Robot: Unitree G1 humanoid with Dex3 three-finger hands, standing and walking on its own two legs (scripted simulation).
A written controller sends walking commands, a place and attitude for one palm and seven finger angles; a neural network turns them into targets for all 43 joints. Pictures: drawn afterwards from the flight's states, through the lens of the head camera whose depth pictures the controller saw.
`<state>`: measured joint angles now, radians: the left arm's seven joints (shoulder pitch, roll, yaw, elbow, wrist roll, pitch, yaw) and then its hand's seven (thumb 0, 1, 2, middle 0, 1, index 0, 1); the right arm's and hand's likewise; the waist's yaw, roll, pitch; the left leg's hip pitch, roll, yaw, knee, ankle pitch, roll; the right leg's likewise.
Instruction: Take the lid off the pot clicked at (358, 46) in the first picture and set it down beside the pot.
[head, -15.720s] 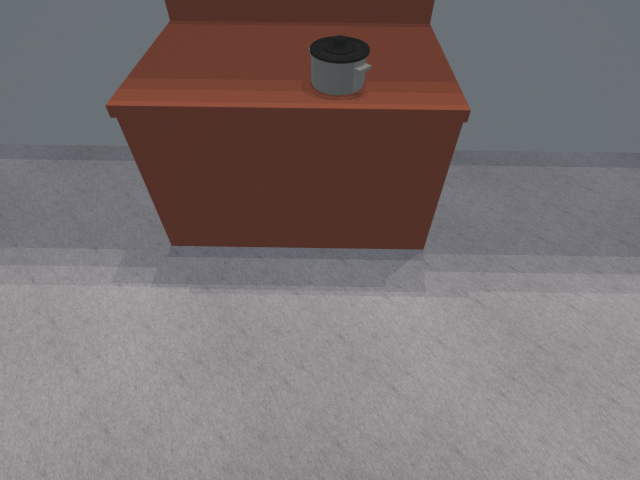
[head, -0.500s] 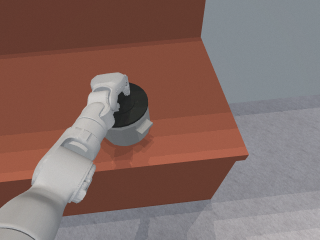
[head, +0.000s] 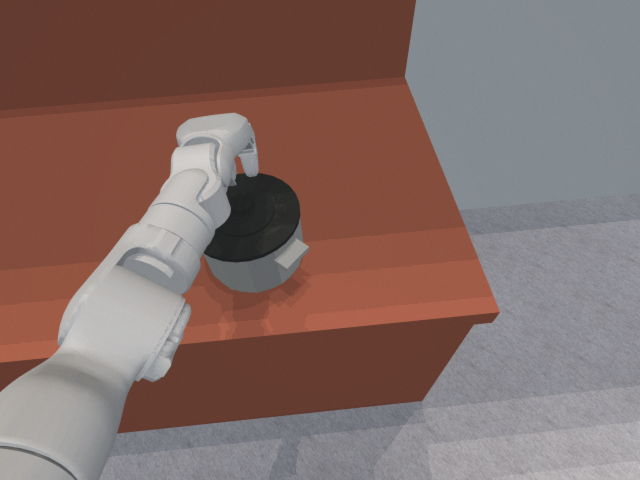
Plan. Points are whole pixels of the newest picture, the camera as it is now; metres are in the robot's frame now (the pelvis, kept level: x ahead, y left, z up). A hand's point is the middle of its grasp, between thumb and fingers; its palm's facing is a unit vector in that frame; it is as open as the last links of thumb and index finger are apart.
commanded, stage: lift the lid straight up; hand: left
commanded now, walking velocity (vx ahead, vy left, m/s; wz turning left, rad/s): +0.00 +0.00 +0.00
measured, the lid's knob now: (240, 203) +0.51 +0.10 +0.02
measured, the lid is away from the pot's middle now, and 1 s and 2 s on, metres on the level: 0.01 0.01 0.01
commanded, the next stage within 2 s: open the fingers wide in 0.02 s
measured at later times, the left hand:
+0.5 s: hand (223, 166) +0.49 +0.10 +0.13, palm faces -0.27 -0.04 -0.96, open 5.6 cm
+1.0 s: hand (220, 153) +0.49 +0.10 +0.14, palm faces -0.23 -0.06 -0.97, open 9.5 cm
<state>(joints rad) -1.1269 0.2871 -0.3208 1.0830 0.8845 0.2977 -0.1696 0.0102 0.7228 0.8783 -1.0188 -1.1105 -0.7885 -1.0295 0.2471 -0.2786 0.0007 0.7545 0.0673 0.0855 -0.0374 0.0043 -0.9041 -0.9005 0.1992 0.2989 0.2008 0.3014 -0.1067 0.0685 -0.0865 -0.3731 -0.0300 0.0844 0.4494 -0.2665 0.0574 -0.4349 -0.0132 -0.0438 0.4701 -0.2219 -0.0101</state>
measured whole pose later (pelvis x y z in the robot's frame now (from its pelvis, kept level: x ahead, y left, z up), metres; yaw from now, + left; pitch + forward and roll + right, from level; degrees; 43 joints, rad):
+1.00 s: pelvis +0.00 +0.00 +0.00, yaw +0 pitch +10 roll +0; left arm -1.17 0.29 -0.30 1.05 0.90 0.29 -0.18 0.00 -0.08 1.12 -0.81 -0.26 -0.77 -0.25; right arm 0.25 -0.27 0.01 0.76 0.06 0.06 -0.04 0.00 -0.90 -0.90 0.20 0.30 0.20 0.30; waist -0.10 0.07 -0.09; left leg -0.35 -0.04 0.08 0.43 -0.26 0.06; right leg -0.41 -0.02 -0.04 0.46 -0.22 0.00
